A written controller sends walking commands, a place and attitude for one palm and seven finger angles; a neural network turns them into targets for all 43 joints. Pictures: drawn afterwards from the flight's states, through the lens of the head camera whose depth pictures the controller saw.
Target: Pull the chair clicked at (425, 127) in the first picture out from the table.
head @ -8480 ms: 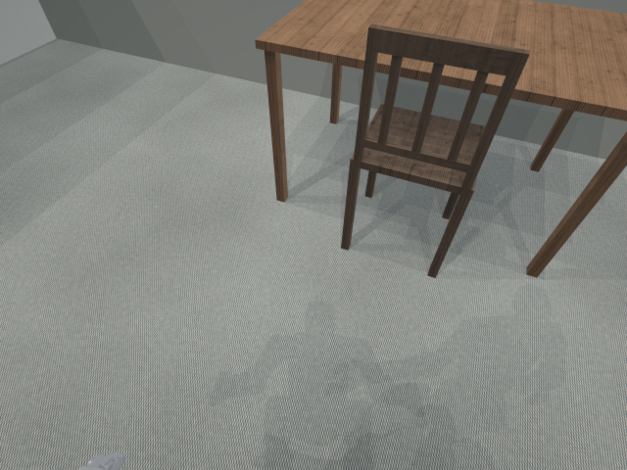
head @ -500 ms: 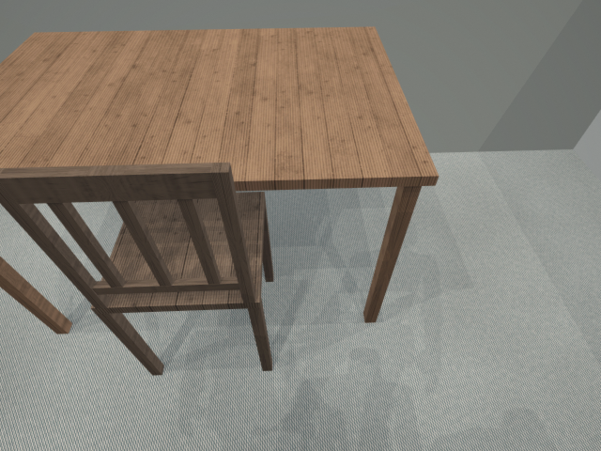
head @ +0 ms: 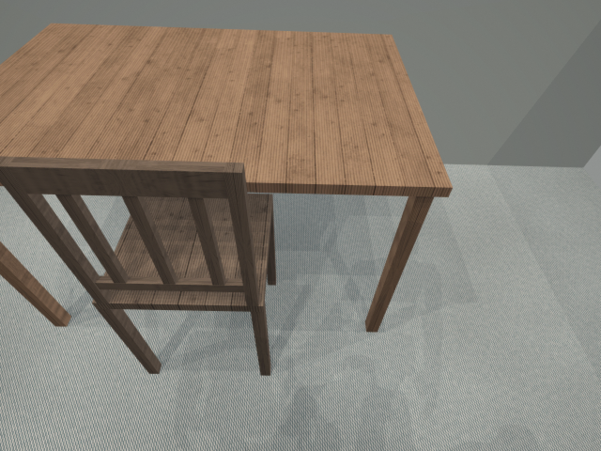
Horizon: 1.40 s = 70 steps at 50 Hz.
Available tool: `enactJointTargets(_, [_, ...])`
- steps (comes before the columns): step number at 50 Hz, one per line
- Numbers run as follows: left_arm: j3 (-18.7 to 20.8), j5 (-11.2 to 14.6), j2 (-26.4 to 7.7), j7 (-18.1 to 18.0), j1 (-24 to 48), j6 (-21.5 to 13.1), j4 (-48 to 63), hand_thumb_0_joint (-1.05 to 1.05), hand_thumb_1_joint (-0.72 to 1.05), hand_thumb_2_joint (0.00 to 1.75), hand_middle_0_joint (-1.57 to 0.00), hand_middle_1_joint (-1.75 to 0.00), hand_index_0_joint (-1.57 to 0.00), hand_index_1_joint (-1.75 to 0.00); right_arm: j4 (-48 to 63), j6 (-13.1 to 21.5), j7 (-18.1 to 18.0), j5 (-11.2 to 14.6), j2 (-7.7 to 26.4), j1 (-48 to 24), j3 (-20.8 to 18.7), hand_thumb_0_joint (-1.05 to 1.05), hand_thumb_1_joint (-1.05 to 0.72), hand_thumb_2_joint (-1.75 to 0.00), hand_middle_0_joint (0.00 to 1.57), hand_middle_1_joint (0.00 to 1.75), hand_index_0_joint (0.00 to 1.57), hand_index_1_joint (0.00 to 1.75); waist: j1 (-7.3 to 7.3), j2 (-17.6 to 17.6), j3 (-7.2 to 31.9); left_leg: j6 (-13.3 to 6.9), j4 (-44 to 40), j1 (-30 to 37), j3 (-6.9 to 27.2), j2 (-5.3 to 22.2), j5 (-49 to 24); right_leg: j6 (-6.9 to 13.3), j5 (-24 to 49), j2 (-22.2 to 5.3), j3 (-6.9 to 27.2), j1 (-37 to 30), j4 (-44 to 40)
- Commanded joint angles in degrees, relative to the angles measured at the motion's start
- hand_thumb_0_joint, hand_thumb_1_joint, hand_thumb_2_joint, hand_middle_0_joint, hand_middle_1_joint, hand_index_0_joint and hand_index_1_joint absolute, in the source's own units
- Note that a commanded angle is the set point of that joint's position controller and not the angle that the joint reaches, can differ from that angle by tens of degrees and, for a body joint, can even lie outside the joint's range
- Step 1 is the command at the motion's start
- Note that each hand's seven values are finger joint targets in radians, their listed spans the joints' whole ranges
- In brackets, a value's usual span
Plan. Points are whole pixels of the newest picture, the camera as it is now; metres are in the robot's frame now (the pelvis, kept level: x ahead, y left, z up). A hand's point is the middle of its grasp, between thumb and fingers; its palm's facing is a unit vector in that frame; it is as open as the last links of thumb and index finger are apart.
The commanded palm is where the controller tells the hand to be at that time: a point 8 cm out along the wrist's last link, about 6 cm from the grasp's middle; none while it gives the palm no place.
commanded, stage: shuffle to correct the standing spot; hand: left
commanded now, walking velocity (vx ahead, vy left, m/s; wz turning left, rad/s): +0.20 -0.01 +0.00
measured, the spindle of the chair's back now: (153, 242) +0.48 +0.32 -0.08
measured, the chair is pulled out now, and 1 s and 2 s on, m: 0.00 0.00 0.00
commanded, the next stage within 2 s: come to a stop and stand still in 0.02 s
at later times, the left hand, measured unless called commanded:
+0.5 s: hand out of the picture +0.06 +0.17 -0.18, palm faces +0.08 -0.98 -0.18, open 7.3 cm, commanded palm none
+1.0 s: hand out of the picture +0.08 +0.18 -0.17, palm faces +0.02 -0.97 -0.23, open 7.3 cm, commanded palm none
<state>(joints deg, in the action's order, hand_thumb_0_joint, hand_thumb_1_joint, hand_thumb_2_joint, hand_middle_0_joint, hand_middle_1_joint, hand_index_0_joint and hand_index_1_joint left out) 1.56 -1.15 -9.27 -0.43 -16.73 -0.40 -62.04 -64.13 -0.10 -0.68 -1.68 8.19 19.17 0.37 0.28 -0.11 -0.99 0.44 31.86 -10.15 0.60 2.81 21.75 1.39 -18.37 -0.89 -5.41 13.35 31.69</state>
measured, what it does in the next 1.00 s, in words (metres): steps on the spot: left foot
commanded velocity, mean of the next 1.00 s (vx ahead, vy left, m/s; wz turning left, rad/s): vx -0.04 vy -0.01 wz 0.00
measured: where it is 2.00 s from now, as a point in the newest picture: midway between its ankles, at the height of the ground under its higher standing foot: outside the picture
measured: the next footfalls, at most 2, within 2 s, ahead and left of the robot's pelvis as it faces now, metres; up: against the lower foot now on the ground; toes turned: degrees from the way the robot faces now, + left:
left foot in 0.38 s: +0.09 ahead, +0.12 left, +0.00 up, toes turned +4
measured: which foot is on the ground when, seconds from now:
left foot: down 0.00-0.20, up 0.22-0.36, down 0.38-1.00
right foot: down 0.00-1.00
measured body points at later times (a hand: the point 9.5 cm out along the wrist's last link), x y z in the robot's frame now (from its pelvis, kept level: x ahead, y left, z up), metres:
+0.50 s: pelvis +0.06 +0.01 +0.00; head +0.09 +0.02 +0.45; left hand +0.06 +0.23 -0.17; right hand +0.09 -0.22 -0.16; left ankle +0.06 +0.12 -0.73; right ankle +0.02 -0.09 -0.73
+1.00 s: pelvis +0.05 +0.00 +0.00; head +0.05 -0.01 +0.45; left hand +0.08 +0.23 -0.15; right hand +0.09 -0.23 -0.15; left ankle +0.05 +0.12 -0.73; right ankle +0.02 -0.09 -0.73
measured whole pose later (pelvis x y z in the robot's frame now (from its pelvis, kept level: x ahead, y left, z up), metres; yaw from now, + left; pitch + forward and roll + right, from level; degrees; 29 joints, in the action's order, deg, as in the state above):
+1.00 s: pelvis +0.05 +0.00 +0.00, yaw +1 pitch -1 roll +0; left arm -0.3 -0.9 -9.6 -2.3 -16.1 -0.3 -57.0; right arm -56.9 -0.6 -0.7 -1.1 10.2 14.8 -0.6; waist -0.7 0.9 -1.0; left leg 0.0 32.2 -14.6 -4.0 2.1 16.7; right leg 2.5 -19.6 0.4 -5.5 11.0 31.4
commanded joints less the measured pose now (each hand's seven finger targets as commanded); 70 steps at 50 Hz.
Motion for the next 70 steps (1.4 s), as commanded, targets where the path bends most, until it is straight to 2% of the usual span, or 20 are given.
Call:
enactJointTargets(1, [1.5, -0.1, -6.0, -0.1, -0.8, -0.8, 3.1, 0.0, 0.9, 0.9, -0.2, -0.3, -0.2, -0.3, 0.1, 2.1, -0.3, 0.0, 4.4, 9.4, -0.9, 0.0, -0.9, -0.9, 0.2, 0.3, 0.2, 0.3, -2.18, 6.2, -7.1, -3.9, -9.5, 0.2, 3.4, 2.8, -3.6, 2.7, -12.2, -3.4, 3.8, 8.8, -2.4])
enactJointTargets(2, [1.3, -0.1, -4.1, 0.1, 0.6, -1.0, 4.1, 0.0, 0.9, 0.9, -0.2, -0.3, -0.2, -0.3, -0.7, 2.6, -0.6, 0.0, 6.8, 11.8, -1.4, 0.0, -0.9, -0.9, 0.2, 0.3, 0.2, 0.3, -3.01, 14.6, -7.2, -6.6, -13.7, 0.9, 11.0, 8.4, -5.6, 1.2, -9.1, -0.1, -1.5, 11.0, 7.1])
enactJointTargets(4, [0.8, -0.3, -2.5, 0.1, 3.4, -1.9, 5.6, 0.0, 0.9, 0.9, -0.2, -0.3, -0.2, -0.3, -0.6, 3.0, -1.5, -0.2, 7.6, 12.5, -1.8, 0.0, -0.9, -0.9, 0.2, 0.3, 0.2, 0.3, -3.13, 14.7, -8.8, -12.1, -13.5, 5.5, 18.3, 13.5, -24.6, 1.3, -13.3, 0.8, -1.2, 18.3, 15.1])
enactJointTargets(6, [1.0, 0.3, -2.0, 0.6, 3.0, -2.7, 5.2, 0.0, 0.9, 0.9, -0.2, -0.3, -0.2, -0.3, -0.1, 3.4, -1.7, -0.3, 7.1, 10.7, -1.7, 0.0, -0.9, -0.9, 0.2, 0.3, 0.2, 0.3, -1.96, 9.8, -6.4, -11.9, -9.5, 6.9, 14.1, 12.9, -36.5, 1.7, -12.4, -0.3, -0.4, 14.8, 10.7])
enactJointTargets(8, [1.7, 0.4, -2.3, 0.7, -4.9, -3.0, 2.6, 0.0, 0.9, 0.9, -0.2, -0.3, -0.2, -0.3, 1.3, 3.4, -2.0, 0.5, 6.7, 6.6, -1.4, 0.0, -0.9, -0.9, 0.2, 0.3, 0.2, 0.3, 2.43, 6.3, -1.7, -7.0, 0.5, -3.0, 4.9, 6.6, -37.3, 1.6, 5.2, -1.0, 0.3, -5.2, -2.7])
enactJointTargets(9, [2.5, 0.2, -5.7, -0.1, -12.1, -3.3, 0.2, 0.0, 0.9, 0.9, -0.2, -0.3, -0.2, -0.3, 2.5, 3.8, -2.0, 1.2, 4.5, 5.9, -1.1, 0.0, -0.9, -0.9, 0.2, 0.3, 0.2, 0.3, 4.5, -3.4, 2.5, -3.6, 9.7, -12.8, -0.4, 1.6, -26.6, 3.7, 25.6, -9.1, 10.6, -18.0, -3.4])
enactJointTargets(10, [2.7, 0.5, -8.7, -0.8, -16.9, -3.3, -1.8, 0.0, 0.9, 0.9, -0.2, -0.3, -0.2, -0.3, 3.8, 4.0, -1.9, 1.6, 2.6, 3.9, -0.9, 0.0, -0.9, -0.9, 0.2, 0.3, 0.2, 0.3, 5.28, -10.9, 4.4, -1.4, 18.4, -18.0, -3.9, -2.6, 1.9, 9.6, 48.1, -20.5, 19.8, -21.4, -7.1])
enactJointTargets(12, [1.5, 0.0, -6.8, -1.8, -11.8, -2.8, -1.5, 0.0, 0.9, 0.9, -0.2, -0.3, -0.2, -0.3, 3.4, 2.3, -2.4, 1.7, 0.8, 0.6, -1.2, 0.0, -0.9, -0.9, 0.2, 0.3, 0.2, 0.3, 3.52, -8.6, -2.1, -0.1, 22.2, -17.9, -0.8, 0.2, 13.8, 13.6, 63.7, -21.9, 16.7, -12.9, -6.5])
enactJointTargets(17, [1.0, 0.4, -5.8, -2.6, -2.4, -0.8, 2.0, 0.0, 0.9, 0.9, -0.2, -0.3, -0.2, -0.3, 0.5, 0.7, -1.4, 1.8, -1.4, 4.8, -1.3, 0.0, -0.9, -0.9, 0.2, 0.3, 0.2, 0.3, -1.49, -6.5, -0.3, 0.6, -2.5, -1.3, -5.7, -1.3, -11.2, 6.1, 41.0, -11.2, 3.9, -2.4, -1.6])
enactJointTargets(21, [0.8, 0.4, -2.1, -2.9, -4.6, 0.9, 3.4, 0.0, 0.9, 0.9, -0.2, -0.3, -0.2, -0.3, 2.8, 1.1, -1.9, 1.0, 5.9, 1.3, -2.4, 0.0, -0.9, -0.9, 0.2, 0.3, 0.2, 0.3, 0.68, 11.6, -0.7, -7.6, -8.2, -0.2, 5.3, 12.4, -49.3, -1.1, 0.3, -2.8, 1.3, 0.7, 4.6])
enactJointTargets(23, [0.7, 0.5, -2.4, -2.6, -3.3, 1.3, 3.1, 0.0, 0.9, 0.9, -0.2, -0.3, -0.2, -0.3, 3.5, 1.1, -2.3, 0.8, 5.9, -1.2, -2.3, 0.0, -0.9, -0.9, 0.2, 0.3, 0.2, 0.3, 0.71, 10.3, -1.7, -9.6, -10.2, 0.0, 7.0, 13.2, -50.5, -1.1, -7.1, -2.9, 2.3, 1.4, 6.5])
enactJointTargets(26, [0.5, 0.2, -2.4, -2.2, -4.9, 1.0, 2.2, 0.0, 0.9, 0.9, -0.2, -0.3, -0.2, -0.3, 5.0, 1.1, -2.4, 0.8, 6.7, -3.5, -2.8, 0.0, -0.9, -0.9, 0.2, 0.3, 0.2, 0.3, 1.29, 6.6, 1.4, -8.8, -7.6, 3.5, 4.8, 11.6, -47.6, -1.0, -0.3, -3.4, 3.2, 0.4, 0.3])
enactJointTargets(31, [0.7, -0.3, -5.7, -2.0, -3.8, 0.0, 3.7, 0.0, 0.9, 0.9, -0.2, -0.3, -0.2, -0.3, 6.4, -0.3, -1.8, 1.0, 4.2, -4.1, -3.0, 0.0, -0.9, -0.9, 0.2, 0.3, 0.2, 0.3, -0.59, -6.4, 2.7, -1.4, -1.5, -0.4, -3.3, 2.4, -18.7, 3.1, 30.7, -10.4, 9.9, -1.6, -5.7])
enactJointTargets(37, [0.0, 0.1, -5.2, -1.8, -1.7, -0.2, 4.3, 0.0, 0.9, 0.9, -0.2, -0.3, -0.2, -0.3, 5.2, 0.1, -1.2, 0.9, 4.2, -5.3, -2.2, 0.0, -0.9, -0.9, 0.2, 0.3, 0.2, 0.3, -0.49, -1.2, 0.0, -1.3, -6.6, 1.4, -1.7, 3.7, -18.0, 1.2, 17.0, -7.3, 8.2, 1.7, -8.7])
enactJointTargets(38, [0.2, -0.6, -6.9, -3.7, -6.5, -0.8, 3.7, 0.0, 0.9, 0.9, -0.2, -0.3, -0.2, -0.3, 9.3, 0.1, -0.7, 1.4, 9.2, -8.9, -3.6, 0.0, -0.9, -0.9, 0.2, 0.3, 0.2, 0.3, 1.04, -3.0, -2.3, -0.2, 4.7, -3.3, -4.1, 4.4, -15.2, -2.2, 34.7, -9.2, 13.0, 1.6, -10.5])
enactJointTargets(40, [0.4, -0.4, -8.7, -3.4, -2.0, -1.9, 7.8, 0.0, 0.9, 0.9, -0.2, -0.3, -0.2, -0.3, 11.1, -0.4, 0.2, 1.1, 4.7, -5.8, -2.6, 0.0, -0.9, -0.9, 0.2, 0.3, 0.2, 0.3, -1.28, -4.8, 1.6, -0.8, 8.1, -8.8, -3.5, 1.0, 0.8, 4.5, 23.4, -12.4, 14.7, -1.4, -10.9])
enactJointTargets(42, [0.6, -0.3, -9.3, -3.3, -0.9, -2.6, 9.0, 0.0, 0.9, 0.9, -0.2, -0.3, -0.2, -0.3, 11.7, 0.0, 0.3, 0.9, 4.1, -4.5, -2.3, 0.0, -0.9, -0.9, 0.2, 0.3, 0.2, 0.3, -2.2, -1.7, 3.1, -0.9, 3.4, -6.3, -3.9, 0.3, -3.4, 6.6, 25.8, -11.7, 12.7, -2.9, -8.5])
enactJointTargets(46, [-0.1, 0.2, -7.8, -2.7, 0.1, -1.3, 9.2, 0.0, 0.9, 0.9, -0.2, -0.3, -0.2, -0.3, 10.5, 0.9, 0.0, 0.7, 6.4, -3.4, -1.6, 0.0, -0.9, -0.9, 0.2, 0.3, 0.2, 0.3, -1.23, 4.9, -2.4, -2.6, -5.4, -3.6, 0.3, 3.3, -14.0, 2.5, 9.8, -5.4, 7.4, 2.2, -6.6])
enactJointTargets(50, [-0.7, 0.5, -7.7, -2.1, -0.7, -0.9, 7.9, 0.0, 0.9, 0.9, -0.2, -0.3, -0.2, -0.3, 10.2, 0.8, -0.2, 0.6, 7.5, -3.8, -1.0, 0.0, -0.9, -0.9, 0.2, 0.3, 0.2, 0.3, -0.25, 0.1, -5.0, -2.9, -8.6, -7.3, 1.6, 2.8, -7.2, 1.9, -0.6, -4.5, 8.1, 1.1, -10.0])
enactJointTargets(70, [-1.0, 0.7, -7.9, -1.8, -1.4, -1.2, 2.5, 0.0, 0.9, 0.9, -0.2, -0.3, -0.2, -0.3, 2.6, 2.1, -0.9, 1.0, 7.9, -1.8, -0.1, 0.0, -0.9, -0.9, 0.2, 0.3, 0.2, 0.3, 0.01, 0.7, 0.4, -2.8, -9.3, -0.2, 0.7, 3.5, -19.8, 1.0, 13.5, -5.7, 6.8, -3.8, -8.5])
